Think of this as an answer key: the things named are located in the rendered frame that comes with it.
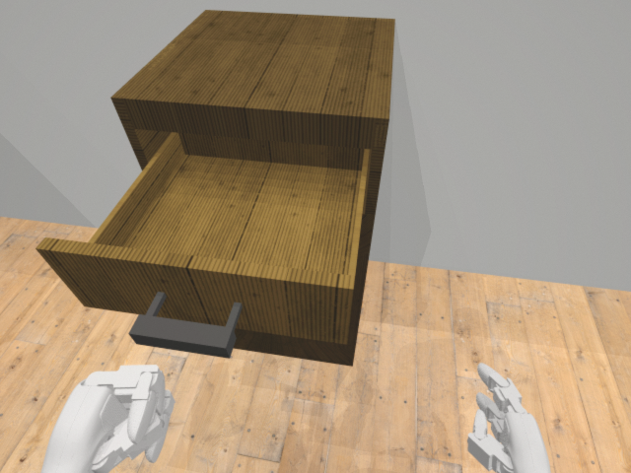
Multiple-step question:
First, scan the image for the handle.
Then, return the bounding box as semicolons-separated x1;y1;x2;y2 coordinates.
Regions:
128;292;243;359

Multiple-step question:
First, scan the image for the cabinet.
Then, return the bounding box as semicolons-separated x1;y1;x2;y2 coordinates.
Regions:
111;10;395;367

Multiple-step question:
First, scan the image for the robot right hand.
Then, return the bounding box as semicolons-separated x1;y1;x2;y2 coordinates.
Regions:
467;363;551;473

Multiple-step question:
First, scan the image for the robot left hand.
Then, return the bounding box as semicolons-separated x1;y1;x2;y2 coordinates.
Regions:
40;365;175;473

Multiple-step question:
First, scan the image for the drawer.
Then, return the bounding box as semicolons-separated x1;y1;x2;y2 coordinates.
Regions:
36;132;370;345

